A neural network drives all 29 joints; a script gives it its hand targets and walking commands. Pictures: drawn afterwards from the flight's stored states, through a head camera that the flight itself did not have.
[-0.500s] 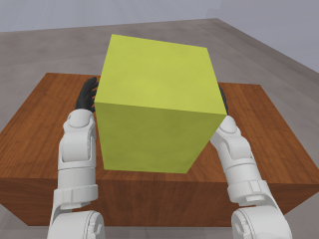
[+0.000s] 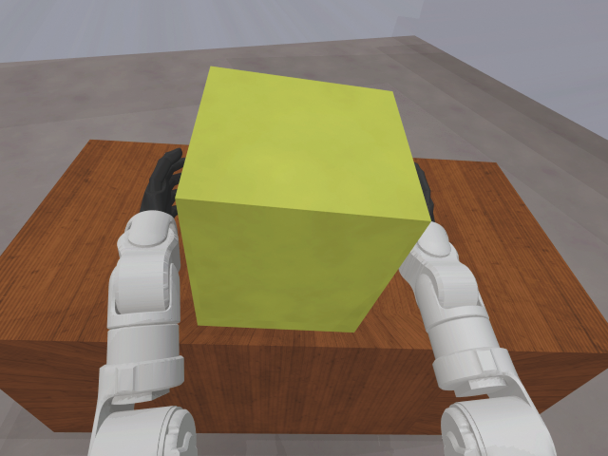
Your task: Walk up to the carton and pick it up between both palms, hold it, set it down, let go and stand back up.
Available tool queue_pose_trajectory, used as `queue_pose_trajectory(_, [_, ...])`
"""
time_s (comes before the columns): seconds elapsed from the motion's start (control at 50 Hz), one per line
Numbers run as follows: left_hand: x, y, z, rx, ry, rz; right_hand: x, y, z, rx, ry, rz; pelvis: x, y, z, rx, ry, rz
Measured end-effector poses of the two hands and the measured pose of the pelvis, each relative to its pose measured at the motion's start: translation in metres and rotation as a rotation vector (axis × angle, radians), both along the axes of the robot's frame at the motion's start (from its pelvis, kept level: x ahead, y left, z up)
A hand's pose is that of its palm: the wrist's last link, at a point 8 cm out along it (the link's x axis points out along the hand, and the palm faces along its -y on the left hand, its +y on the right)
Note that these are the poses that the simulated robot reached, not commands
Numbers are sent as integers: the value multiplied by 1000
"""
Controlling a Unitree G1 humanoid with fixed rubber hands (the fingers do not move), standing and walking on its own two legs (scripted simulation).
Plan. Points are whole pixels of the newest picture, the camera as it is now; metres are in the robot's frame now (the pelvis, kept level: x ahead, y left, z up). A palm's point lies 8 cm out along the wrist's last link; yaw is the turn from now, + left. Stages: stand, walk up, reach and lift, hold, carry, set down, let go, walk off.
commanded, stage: hold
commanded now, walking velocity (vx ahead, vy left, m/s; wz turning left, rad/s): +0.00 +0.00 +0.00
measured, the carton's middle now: (290, 214) +0.38 +0.01 +0.14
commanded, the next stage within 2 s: none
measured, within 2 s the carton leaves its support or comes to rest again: neither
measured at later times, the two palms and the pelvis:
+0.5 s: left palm (162, 211) +0.36 +0.17 +0.17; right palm (416, 220) +0.35 -0.15 +0.16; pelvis +0.00 +0.00 +0.00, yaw +0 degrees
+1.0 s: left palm (161, 212) +0.35 +0.17 +0.17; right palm (416, 220) +0.35 -0.15 +0.16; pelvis +0.00 +0.00 +0.00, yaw +0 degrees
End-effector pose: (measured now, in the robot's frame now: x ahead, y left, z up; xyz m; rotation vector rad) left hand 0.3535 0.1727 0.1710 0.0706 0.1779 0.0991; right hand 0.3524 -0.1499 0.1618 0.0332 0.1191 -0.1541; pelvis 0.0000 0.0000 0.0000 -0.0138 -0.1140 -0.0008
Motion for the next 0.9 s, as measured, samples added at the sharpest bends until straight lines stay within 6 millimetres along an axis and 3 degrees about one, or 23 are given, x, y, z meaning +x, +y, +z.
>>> queue_pose_trajectory(0.9, [1, -2, -1, -2, 5, 0, 1, -2, -1, -1, 3, -1, 0, -1, 0, 0, 2, -2])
